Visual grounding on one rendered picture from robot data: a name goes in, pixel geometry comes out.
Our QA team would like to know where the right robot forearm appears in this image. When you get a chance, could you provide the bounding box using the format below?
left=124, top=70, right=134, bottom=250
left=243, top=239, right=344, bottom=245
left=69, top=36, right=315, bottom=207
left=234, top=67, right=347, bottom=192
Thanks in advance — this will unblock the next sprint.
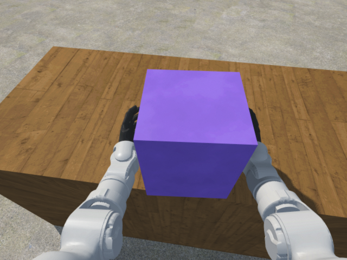
left=243, top=141, right=334, bottom=252

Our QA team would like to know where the robot right upper arm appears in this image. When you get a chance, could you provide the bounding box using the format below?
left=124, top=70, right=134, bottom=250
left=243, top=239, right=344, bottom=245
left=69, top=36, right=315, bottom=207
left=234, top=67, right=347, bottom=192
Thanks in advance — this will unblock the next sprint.
left=264, top=210, right=347, bottom=260

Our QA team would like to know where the pedestal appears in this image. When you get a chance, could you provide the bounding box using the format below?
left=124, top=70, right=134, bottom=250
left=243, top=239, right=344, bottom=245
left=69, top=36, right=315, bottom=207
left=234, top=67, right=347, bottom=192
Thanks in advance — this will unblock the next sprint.
left=0, top=46, right=347, bottom=259

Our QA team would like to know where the robot right hand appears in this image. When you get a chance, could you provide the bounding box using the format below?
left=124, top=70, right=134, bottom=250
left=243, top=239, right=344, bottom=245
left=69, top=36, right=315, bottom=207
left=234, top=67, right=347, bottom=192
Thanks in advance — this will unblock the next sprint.
left=249, top=108, right=261, bottom=142

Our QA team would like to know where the carton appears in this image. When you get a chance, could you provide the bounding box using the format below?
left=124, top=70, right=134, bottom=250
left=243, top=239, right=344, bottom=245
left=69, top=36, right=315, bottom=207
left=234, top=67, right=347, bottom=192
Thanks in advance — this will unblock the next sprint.
left=133, top=69, right=258, bottom=199

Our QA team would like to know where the robot left hand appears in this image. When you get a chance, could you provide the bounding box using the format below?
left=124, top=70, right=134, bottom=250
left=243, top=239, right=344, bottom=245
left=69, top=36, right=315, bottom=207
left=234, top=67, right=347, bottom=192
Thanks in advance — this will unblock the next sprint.
left=119, top=105, right=140, bottom=142

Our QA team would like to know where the left robot forearm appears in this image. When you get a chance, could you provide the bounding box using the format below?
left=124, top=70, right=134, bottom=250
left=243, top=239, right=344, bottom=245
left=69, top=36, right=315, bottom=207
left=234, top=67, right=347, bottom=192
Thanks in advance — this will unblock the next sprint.
left=60, top=141, right=139, bottom=248

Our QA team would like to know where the robot left upper arm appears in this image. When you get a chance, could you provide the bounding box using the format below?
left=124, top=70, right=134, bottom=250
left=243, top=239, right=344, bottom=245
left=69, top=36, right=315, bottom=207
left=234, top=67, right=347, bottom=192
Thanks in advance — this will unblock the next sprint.
left=32, top=209, right=123, bottom=260

